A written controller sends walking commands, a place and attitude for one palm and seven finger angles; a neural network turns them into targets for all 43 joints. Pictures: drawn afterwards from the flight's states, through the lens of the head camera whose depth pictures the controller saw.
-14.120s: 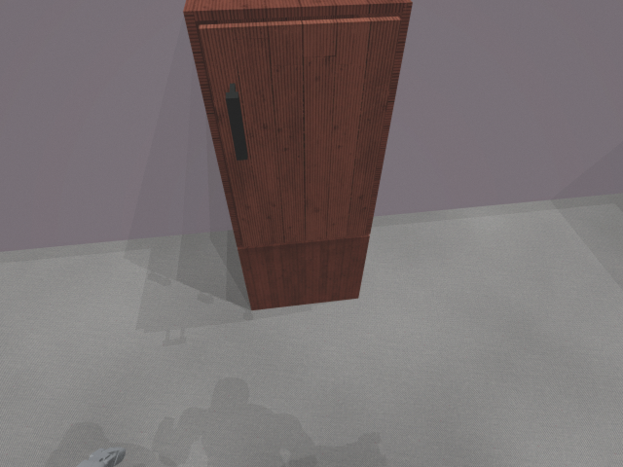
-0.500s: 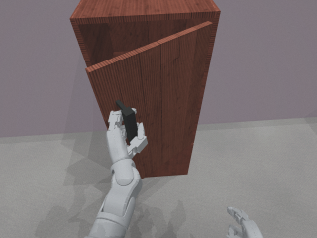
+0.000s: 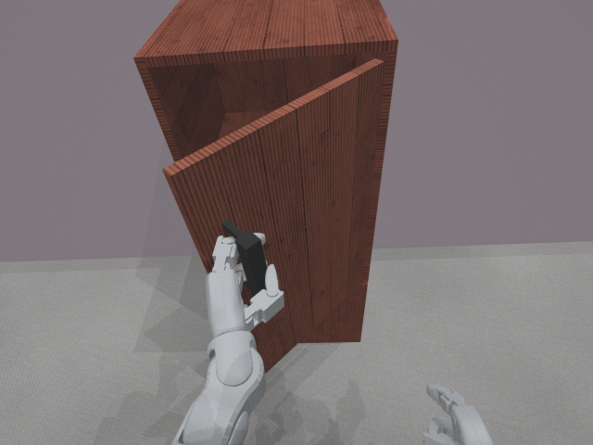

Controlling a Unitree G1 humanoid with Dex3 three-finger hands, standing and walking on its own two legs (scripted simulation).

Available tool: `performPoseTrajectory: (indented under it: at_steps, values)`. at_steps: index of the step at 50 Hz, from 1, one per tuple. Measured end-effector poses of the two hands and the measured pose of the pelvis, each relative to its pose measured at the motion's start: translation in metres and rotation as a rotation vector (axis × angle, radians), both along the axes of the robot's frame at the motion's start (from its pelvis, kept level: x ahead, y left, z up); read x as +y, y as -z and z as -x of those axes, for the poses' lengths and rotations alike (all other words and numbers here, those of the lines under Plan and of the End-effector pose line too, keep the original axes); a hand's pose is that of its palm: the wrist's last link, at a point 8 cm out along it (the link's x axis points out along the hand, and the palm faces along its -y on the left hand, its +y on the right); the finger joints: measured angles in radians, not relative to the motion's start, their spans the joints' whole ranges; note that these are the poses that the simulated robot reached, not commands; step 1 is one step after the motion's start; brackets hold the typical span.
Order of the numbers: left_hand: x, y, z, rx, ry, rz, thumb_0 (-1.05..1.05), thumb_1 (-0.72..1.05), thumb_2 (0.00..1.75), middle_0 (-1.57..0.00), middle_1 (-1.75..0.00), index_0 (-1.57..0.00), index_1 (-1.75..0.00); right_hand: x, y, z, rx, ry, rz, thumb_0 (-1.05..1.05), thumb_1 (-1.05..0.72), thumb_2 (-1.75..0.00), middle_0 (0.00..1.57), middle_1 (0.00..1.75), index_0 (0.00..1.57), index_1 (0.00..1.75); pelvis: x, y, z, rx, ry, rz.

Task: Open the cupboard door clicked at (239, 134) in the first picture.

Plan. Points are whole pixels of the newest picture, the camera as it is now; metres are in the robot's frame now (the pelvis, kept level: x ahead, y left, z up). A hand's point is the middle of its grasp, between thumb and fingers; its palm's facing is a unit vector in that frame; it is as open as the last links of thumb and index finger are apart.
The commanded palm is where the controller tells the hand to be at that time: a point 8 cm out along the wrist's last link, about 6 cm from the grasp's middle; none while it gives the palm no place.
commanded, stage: open thumb and fingers to let go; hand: left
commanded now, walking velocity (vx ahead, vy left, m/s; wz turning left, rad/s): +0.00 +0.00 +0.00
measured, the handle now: (247, 264) +0.34 +0.08 +0.08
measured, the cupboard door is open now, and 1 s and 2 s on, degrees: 44 38 41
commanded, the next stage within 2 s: slide the hand sideways off the handle in 0.80 s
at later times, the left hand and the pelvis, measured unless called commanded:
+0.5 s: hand (260, 286) +0.31 +0.06 +0.08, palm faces +0.37 -0.93 -0.05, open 12.6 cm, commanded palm +0.26 +0.10 +0.08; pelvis -0.02 +0.00 -0.01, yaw -1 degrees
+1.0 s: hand (255, 294) +0.29 +0.06 +0.08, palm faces +0.12 -0.99 -0.03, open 16.2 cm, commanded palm +0.26 +0.10 +0.08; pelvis -0.04 +0.05 -0.01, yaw -2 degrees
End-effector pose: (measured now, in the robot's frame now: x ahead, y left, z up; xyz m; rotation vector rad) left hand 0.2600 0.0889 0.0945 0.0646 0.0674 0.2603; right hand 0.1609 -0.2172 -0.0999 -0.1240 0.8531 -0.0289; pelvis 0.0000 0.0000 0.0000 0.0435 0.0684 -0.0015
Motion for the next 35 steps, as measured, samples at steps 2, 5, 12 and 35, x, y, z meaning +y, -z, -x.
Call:
performPoseTrajectory:
  at_steps: [2, 5, 12, 35]
  values:
    - [0.002, 0.001, -0.004, -0.009, -0.04, -0.002, 0.01, 0.6, 0.9, -0.27, -1.17, -0.27, -1.24, -0.005, 0.005, 0.003, 0.018, 0.0, 0.013, 0.01, -0.91, -0.9, 0.2, 0.3, 0.19, 0.3, -0.002, 0.001, 0.002, 0.009, -0.003, -0.003]
    - [0.005, 0.001, -0.008, -0.015, -0.088, 0.003, 0.01, 0.58, 0.92, -0.26, -1.18, -0.27, -1.22, -0.009, 0.009, 0.007, 0.028, 0.004, 0.019, 0.01, -0.91, -0.9, 0.2, 0.3, 0.19, 0.3, -0.006, 0.002, 0.005, 0.019, -0.003, -0.008]
    - [0.014, 0.008, -0.005, -0.01, -0.157, 0.008, 0.0, 0.41, 0.78, -0.31, -1.24, -0.32, -1.25, -0.011, 0.011, 0.013, 0.017, 0.019, 0.009, 0.01, -0.91, -0.9, 0.2, 0.3, 0.19, 0.3, -0.01, 0.003, 0.009, 0.03, 0.004, -0.014]
    - [0.021, 0.009, -0.004, -0.049, -0.111, 0.017, -0.01, -0.47, 0.32, -0.25, -0.9, -0.25, -0.9, 0.008, 0.009, 0.036, 0.004, 0.048, 0.038, 0.01, -0.91, -0.9, 0.2, 0.3, 0.2, 0.3, 0.015, 0.006, 0.026, 0.028, 0.017, 0.012]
